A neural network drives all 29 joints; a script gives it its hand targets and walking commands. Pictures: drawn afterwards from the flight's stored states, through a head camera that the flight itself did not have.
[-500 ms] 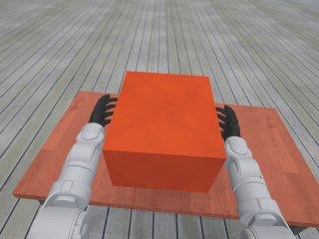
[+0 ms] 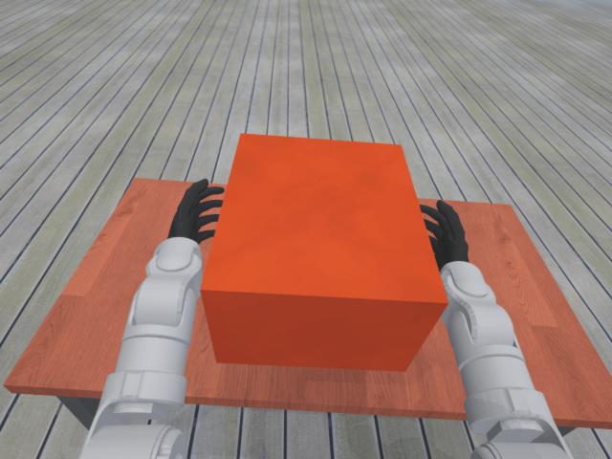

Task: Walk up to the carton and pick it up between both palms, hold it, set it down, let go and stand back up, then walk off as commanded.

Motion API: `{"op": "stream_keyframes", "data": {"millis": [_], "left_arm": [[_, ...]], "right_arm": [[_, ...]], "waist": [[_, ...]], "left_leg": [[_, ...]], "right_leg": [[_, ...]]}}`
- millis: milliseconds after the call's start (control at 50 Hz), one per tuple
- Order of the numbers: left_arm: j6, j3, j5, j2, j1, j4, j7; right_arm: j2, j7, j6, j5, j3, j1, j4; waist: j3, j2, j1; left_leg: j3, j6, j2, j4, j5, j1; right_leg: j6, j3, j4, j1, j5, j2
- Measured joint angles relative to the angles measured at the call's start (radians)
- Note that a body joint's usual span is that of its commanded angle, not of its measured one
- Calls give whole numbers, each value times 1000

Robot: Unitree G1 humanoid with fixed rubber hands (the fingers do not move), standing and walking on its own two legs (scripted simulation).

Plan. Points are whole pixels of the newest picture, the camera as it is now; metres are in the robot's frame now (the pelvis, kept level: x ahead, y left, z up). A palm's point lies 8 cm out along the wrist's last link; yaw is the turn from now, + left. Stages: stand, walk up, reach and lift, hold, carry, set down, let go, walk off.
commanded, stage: reach and lift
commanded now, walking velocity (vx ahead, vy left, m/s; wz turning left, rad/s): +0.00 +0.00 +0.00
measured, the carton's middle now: (317, 244) +0.40 -0.02 +0.09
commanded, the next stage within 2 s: hold in 0.82 s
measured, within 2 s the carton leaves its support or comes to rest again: neither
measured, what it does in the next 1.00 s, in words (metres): stands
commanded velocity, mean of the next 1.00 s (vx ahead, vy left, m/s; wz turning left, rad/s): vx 0.00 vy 0.00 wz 0.00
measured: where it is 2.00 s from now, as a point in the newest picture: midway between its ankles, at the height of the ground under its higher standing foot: outside the picture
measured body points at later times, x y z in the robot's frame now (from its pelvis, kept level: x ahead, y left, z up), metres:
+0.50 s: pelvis +0.01 +0.01 +0.00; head -0.03 +0.02 +0.45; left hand +0.38 +0.17 +0.16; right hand +0.37 -0.17 +0.14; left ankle +0.01 +0.14 -0.75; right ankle +0.00 -0.13 -0.75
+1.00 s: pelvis +0.00 -0.01 +0.00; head -0.05 +0.00 +0.45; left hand +0.37 +0.18 +0.17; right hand +0.37 -0.17 +0.16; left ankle +0.01 +0.14 -0.75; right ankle +0.00 -0.13 -0.75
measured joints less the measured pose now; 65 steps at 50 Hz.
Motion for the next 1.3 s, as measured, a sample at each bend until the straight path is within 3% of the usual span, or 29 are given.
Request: {"op": "stream_keyframes", "data": {"millis": [280, 460, 660, 820, 1100, 1300], "left_arm": [[44, 26, -12, 17, 37, -87, -39], [96, 19, 4, 4, 31, -142, -36], [142, 44, 38, -33, -12, -141, -24], [131, 70, 18, -14, -51, -91, -29], [157, 83, 7, 20, -17, -133, -68], [199, 75, 43, 0, -33, -157, -54]], "right_arm": [[11, -32, 77, -2, 31, -3, -91], [2, -30, 85, 23, 23, 13, -120], [-31, -7, 96, 38, 19, -30, -74], [-16, -7, 106, 6, 8, -80, -38], [5, -46, 143, 24, 41, -72, -79], [1, -25, 149, 36, 10, -87, -60]], "waist": [[1, 17, -14], [5, 8, -21], [12, 12, -10], [-3, 19, 9], [-18, 20, -7], [-10, -1, -6]], "left_leg": [[-39, 2, -15, -8, -6, 32], [-23, 12, -20, 10, -16, 33], [3, 6, -7, -4, -2, 40], [-4, -6, 4, -24, 20, 18], [-33, 0, -12, -11, 10, 39], [-7, 13, -17, 11, 1, 39]], "right_leg": [[3, -38, -19, 54, -16, -12], [13, -22, -20, 58, -12, -17], [6, 5, -11, 43, 1, -6], [-7, -2, -2, 9, 8, 5], [1, -32, -16, 56, -1, -9], [13, -6, -12, 55, 6, -14]]}}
